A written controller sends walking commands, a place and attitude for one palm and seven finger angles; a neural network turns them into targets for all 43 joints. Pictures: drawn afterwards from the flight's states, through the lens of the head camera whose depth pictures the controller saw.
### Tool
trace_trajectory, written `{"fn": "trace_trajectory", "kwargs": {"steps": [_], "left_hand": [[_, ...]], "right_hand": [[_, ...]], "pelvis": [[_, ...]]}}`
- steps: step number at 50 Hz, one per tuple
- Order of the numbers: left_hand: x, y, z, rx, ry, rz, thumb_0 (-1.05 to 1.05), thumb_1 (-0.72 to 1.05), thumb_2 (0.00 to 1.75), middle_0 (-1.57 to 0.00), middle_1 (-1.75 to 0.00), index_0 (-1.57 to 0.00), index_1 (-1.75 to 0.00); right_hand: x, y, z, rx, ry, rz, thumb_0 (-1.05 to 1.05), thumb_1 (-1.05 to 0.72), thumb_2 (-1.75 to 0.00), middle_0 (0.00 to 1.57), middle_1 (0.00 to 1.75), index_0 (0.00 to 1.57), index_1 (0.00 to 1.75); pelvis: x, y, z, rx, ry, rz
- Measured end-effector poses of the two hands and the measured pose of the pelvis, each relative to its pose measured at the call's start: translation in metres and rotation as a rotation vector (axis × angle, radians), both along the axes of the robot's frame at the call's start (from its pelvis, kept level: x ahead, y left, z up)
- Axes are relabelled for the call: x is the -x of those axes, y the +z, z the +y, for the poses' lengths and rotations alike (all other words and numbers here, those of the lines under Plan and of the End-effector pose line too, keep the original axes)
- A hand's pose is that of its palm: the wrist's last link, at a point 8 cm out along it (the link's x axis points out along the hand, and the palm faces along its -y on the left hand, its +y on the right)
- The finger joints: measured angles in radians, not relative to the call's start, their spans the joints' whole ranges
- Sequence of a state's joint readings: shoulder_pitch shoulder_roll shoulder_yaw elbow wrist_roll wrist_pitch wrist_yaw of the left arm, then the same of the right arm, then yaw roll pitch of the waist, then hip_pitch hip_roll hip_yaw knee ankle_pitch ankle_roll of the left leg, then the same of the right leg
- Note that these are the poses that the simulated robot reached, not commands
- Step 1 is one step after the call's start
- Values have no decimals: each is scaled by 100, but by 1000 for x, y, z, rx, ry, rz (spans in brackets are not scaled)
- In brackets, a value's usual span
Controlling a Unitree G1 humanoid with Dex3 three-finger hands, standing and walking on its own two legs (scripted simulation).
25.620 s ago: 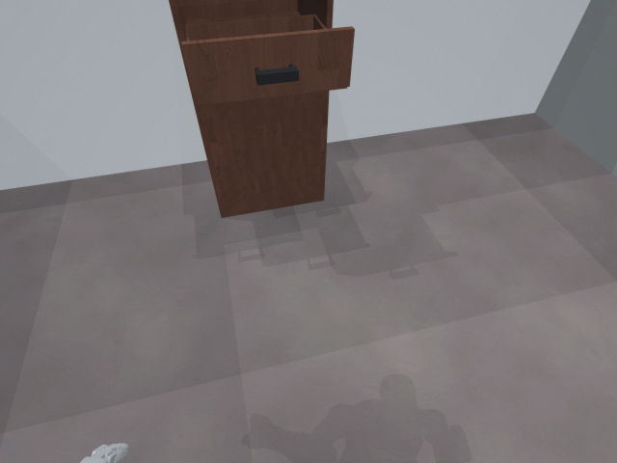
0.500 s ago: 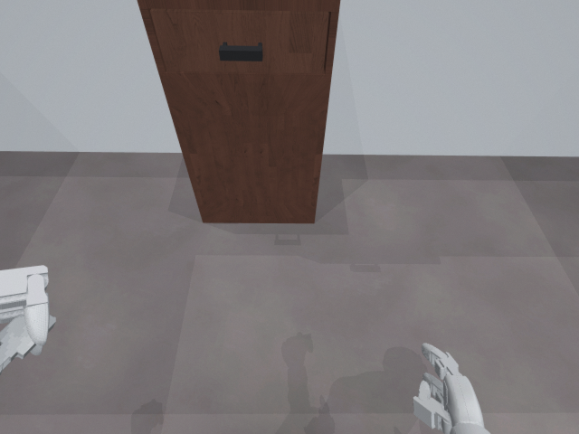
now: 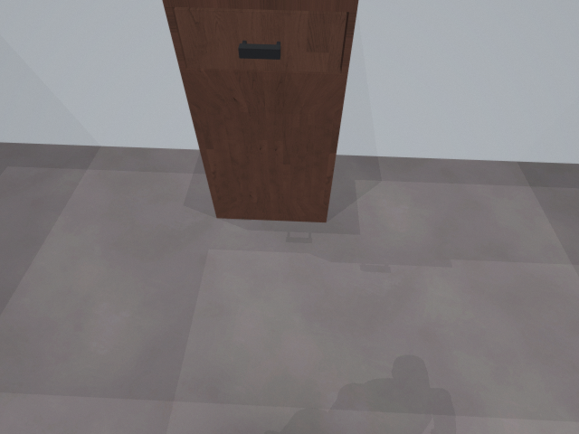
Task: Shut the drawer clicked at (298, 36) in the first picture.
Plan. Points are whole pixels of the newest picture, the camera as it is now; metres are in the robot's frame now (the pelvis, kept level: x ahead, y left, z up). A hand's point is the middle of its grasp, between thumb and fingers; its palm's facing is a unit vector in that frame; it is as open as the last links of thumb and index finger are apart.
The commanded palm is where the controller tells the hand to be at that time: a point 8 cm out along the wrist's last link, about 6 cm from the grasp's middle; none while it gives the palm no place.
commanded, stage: let the arm hang, fingers relaxed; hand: left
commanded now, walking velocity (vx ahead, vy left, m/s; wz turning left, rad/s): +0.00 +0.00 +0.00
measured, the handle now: (260, 47) +1.02 +0.14 +0.02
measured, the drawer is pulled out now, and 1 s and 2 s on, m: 0.00 0.00 0.00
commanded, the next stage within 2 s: look to check the result in 0.60 s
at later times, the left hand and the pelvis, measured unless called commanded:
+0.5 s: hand out of the picture +0.05 +0.17 -0.17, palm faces -0.02 -0.98 -0.22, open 7.3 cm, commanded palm none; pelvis +0.01 -0.01 +0.00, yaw -1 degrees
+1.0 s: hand out of the picture +0.05 +0.19 -0.16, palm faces +0.00 -0.96 -0.28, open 7.4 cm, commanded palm none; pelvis +0.02 -0.02 +0.00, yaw +0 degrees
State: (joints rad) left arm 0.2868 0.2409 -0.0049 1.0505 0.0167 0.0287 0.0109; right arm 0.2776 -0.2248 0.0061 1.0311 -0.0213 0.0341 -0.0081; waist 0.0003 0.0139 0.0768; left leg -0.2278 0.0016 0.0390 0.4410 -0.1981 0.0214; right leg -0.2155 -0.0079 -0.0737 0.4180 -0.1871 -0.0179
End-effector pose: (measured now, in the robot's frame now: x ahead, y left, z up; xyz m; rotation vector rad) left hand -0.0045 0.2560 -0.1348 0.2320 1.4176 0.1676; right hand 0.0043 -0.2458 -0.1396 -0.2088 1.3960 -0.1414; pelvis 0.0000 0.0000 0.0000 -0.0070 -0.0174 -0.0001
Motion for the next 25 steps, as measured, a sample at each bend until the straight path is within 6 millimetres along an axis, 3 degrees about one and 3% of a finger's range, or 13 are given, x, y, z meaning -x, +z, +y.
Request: {"fn": "trace_trajectory", "kwargs": {"steps": [5, 12, 19, 25], "left_hand": [[4, 6, 5, -31, 8, 19, 1, 91, 90, -53, -67, -53, -67], [-19, 8, -1, -31, -1, -38, 1, 91, 90, -31, -42, -30, -42], [-46, 3, -20, 11, -19, -99, 1, 91, 90, -23, -33, -22, -33], [-54, -1, -35, 45, -21, -108, 0, 91, 90, -21, -31, -21, -31]], "right_hand": [[10, -8, 11, -40, -24, 16, 1, -90, -90, 20, 30, 20, 30], [10, -13, 19, -69, -41, 6, 1, -90, -90, 20, 30, 21, 30], [6, -11, 18, -65, -53, -7, 1, -90, -90, 20, 30, 20, 30], [6, -9, 15, -54, -60, 1, 1, -90, -90, 20, 30, 20, 30]], "pelvis": [[1, 1, 0, -4, -5, -6], [-1, 2, -2, -8, -9, -13], [-3, 2, -5, -10, -12, -17], [-6, 3, -8, -11, -12, -14]]}}
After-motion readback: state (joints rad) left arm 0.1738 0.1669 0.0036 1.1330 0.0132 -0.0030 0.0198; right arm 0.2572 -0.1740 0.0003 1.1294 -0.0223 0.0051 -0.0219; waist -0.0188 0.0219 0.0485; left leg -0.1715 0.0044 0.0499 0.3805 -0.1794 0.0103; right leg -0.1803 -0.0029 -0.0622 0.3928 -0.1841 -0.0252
